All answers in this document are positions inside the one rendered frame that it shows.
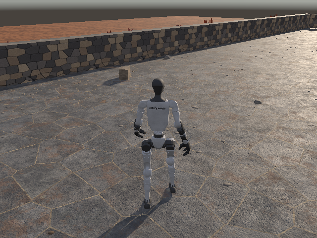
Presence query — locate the robot left forearm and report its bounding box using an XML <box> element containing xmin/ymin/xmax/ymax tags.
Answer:
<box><xmin>134</xmin><ymin>119</ymin><xmax>141</xmax><ymax>132</ymax></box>

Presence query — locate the left robot upper arm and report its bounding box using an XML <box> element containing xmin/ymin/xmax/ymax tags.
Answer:
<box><xmin>135</xmin><ymin>100</ymin><xmax>148</xmax><ymax>126</ymax></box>

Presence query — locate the robot left hand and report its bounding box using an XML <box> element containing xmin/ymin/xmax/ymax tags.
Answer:
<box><xmin>134</xmin><ymin>129</ymin><xmax>146</xmax><ymax>138</ymax></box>

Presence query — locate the robot right forearm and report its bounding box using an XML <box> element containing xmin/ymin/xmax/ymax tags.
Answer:
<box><xmin>177</xmin><ymin>121</ymin><xmax>189</xmax><ymax>144</ymax></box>

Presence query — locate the robot right thigh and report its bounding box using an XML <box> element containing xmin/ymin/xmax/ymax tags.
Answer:
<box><xmin>165</xmin><ymin>138</ymin><xmax>175</xmax><ymax>166</ymax></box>

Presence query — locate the right robot upper arm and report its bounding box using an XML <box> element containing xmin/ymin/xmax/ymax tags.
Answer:
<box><xmin>168</xmin><ymin>100</ymin><xmax>181</xmax><ymax>128</ymax></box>

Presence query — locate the robot torso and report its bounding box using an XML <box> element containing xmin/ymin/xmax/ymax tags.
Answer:
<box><xmin>147</xmin><ymin>97</ymin><xmax>170</xmax><ymax>149</ymax></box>

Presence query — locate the robot right hand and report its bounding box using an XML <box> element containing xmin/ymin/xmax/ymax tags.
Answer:
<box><xmin>179</xmin><ymin>142</ymin><xmax>191</xmax><ymax>156</ymax></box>

